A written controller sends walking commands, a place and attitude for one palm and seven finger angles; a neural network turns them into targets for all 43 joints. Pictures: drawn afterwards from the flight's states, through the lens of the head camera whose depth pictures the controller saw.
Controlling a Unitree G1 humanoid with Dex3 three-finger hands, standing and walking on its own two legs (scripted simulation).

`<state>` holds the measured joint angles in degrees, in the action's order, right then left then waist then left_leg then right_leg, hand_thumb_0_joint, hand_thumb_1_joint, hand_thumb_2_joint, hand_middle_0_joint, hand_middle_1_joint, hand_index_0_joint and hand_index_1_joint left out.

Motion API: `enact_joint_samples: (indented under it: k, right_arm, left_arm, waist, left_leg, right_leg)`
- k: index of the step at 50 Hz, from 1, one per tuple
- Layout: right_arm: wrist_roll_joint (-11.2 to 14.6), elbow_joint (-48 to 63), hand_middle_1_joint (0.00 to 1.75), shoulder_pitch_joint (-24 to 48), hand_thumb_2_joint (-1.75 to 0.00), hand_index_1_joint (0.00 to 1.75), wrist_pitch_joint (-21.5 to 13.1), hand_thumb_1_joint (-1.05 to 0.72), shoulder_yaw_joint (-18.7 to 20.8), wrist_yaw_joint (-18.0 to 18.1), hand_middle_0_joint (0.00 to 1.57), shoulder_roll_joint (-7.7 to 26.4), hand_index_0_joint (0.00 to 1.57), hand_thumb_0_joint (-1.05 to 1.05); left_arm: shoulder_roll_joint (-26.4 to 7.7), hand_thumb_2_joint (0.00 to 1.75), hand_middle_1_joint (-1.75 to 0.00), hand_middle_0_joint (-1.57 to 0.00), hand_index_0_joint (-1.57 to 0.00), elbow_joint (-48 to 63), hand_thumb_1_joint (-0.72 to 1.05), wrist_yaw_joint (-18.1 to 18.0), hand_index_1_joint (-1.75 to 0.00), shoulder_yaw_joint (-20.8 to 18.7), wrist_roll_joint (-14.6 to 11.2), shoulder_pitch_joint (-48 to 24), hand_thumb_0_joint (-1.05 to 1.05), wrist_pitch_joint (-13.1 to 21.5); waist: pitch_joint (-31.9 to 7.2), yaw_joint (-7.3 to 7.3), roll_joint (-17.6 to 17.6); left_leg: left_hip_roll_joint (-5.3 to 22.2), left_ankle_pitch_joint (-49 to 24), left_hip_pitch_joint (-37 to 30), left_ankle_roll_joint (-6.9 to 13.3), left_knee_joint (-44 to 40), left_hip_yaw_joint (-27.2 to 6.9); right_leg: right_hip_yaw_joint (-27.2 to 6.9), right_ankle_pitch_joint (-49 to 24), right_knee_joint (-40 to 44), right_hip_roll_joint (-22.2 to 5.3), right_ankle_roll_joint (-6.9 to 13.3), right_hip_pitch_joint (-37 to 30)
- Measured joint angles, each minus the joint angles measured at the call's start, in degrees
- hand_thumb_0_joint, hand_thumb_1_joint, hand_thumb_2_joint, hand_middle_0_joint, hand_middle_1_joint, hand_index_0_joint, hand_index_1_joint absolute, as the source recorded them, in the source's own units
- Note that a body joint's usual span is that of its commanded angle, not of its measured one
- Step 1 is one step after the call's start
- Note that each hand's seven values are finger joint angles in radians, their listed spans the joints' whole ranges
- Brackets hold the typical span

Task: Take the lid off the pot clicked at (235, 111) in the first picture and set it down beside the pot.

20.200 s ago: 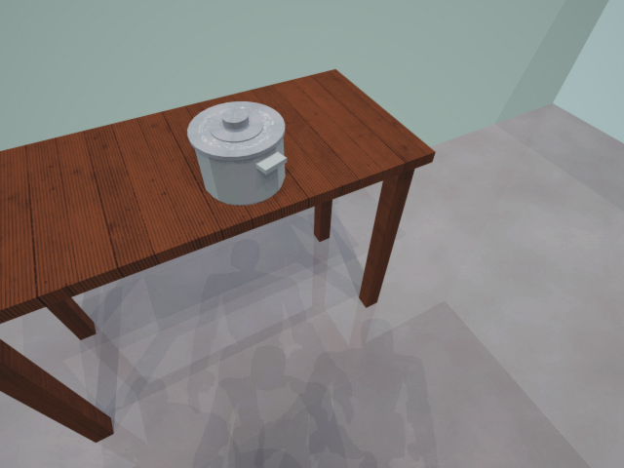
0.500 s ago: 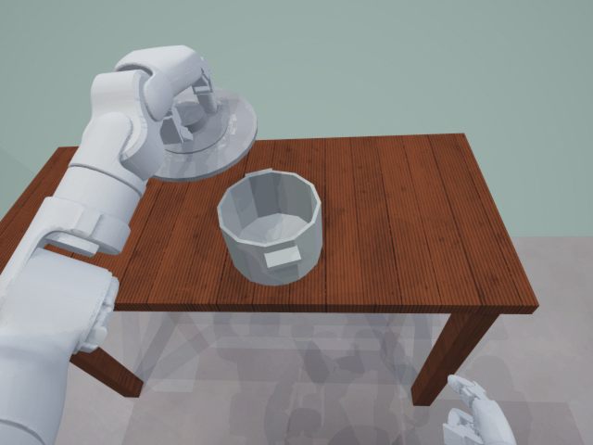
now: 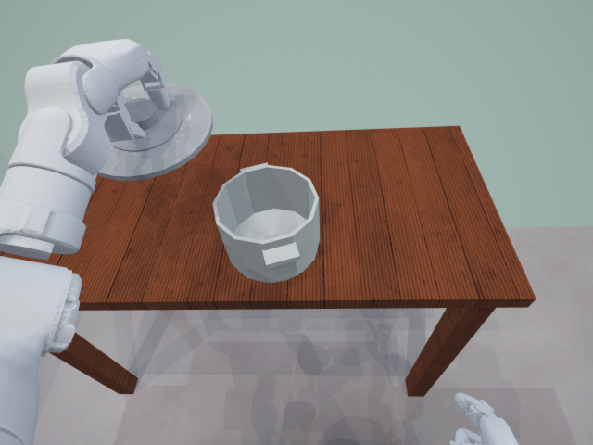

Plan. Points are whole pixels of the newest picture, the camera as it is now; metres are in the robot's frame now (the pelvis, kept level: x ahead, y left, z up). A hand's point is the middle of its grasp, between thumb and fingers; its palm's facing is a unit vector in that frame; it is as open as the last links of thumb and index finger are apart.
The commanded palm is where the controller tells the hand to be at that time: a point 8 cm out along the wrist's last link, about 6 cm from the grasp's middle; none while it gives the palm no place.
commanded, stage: move the lid sideways beside the pot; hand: left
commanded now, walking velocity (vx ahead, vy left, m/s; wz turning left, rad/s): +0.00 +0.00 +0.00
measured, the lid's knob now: (139, 114) +0.48 +0.21 +0.21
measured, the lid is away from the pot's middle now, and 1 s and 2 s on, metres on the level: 0.15 0.25 0.24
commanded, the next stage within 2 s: lower the lid onto the table in 0.92 s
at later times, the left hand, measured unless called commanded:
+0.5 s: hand (79, 118) +0.45 +0.27 +0.23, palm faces -0.23 -0.05 -0.97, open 7.9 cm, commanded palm +0.43 +0.27 +0.31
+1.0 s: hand (49, 122) +0.44 +0.30 +0.23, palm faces -0.23 -0.03 -0.97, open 7.9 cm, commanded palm +0.43 +0.29 +0.31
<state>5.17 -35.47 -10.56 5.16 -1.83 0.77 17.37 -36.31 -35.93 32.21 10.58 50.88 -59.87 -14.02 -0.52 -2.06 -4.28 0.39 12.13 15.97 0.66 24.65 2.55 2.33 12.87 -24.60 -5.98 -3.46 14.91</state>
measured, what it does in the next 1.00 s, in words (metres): stands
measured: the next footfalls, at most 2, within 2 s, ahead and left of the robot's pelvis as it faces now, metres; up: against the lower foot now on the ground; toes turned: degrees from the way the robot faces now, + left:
none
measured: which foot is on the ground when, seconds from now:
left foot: down 0.00-1.00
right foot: down 0.00-1.00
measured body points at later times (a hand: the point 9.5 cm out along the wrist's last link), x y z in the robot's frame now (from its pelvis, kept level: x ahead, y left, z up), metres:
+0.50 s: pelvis +0.00 +0.01 +0.00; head +0.04 -0.02 +0.45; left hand +0.46 +0.27 +0.29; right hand +0.14 -0.25 -0.12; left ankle +0.00 +0.12 -0.74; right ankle -0.01 -0.16 -0.74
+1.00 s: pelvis +0.00 +0.01 +0.00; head +0.06 -0.02 +0.45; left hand +0.45 +0.30 +0.29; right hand +0.13 -0.26 -0.12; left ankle +0.00 +0.12 -0.74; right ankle -0.01 -0.16 -0.74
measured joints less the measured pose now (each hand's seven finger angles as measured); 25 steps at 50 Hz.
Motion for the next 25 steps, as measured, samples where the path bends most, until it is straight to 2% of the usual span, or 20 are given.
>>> enact_joint_samples:
  k: [12, 20, 25]
  right_arm:
    - [0.4, 0.7, 0.3, 0.4, -0.9, 0.3, 1.1, -0.91, 0.3, 0.1, 0.2, 0.4, 0.2, 0.01]
    - [0.6, 0.4, 0.3, 0.4, -0.9, 0.3, 1.2, -0.91, 0.2, 0.6, 0.2, 0.2, 0.2, 0.01]
    - [0.6, 0.1, 0.3, 0.0, -0.9, 0.3, 1.6, -0.91, 0.0, 0.5, 0.2, 0.1, 0.2, 0.01]
  left_arm:
    - [-4.3, 0.84, -0.91, -0.72, -0.66, -0.1, 0.18, 0.9, -0.88, -2.2, -0.4, 1.3, -0.02, 2.8]
    - [-5.6, 0.84, -0.91, -0.72, -0.66, -2.0, 0.18, 1.0, -0.88, -1.5, 0.1, -0.1, -0.02, 4.4]
    - [-6.2, 0.84, -0.91, -0.72, -0.66, -3.8, 0.18, 0.9, -0.87, -2.9, 0.2, -0.9, -0.02, 5.5]
  waist:
    - [0.5, 0.04, 0.5]
    - [1.0, 0.05, 0.7]
    - [0.7, -0.3, 0.5]
  left_leg:
    - [0.2, 0.2, 0.7, 0.1, 0.7, -0.5]
    - [0.0, 0.1, 1.5, 0.2, 0.9, -0.9]
    - [0.0, 0.2, 1.8, 0.4, 0.9, -0.9]
  right_leg:
    - [0.5, -0.5, 0.8, 0.2, 0.1, -0.1]
    - [0.9, -0.8, 1.3, 0.1, 0.2, 0.1]
    - [0.9, -0.9, 1.6, 0.1, 0.2, 0.3]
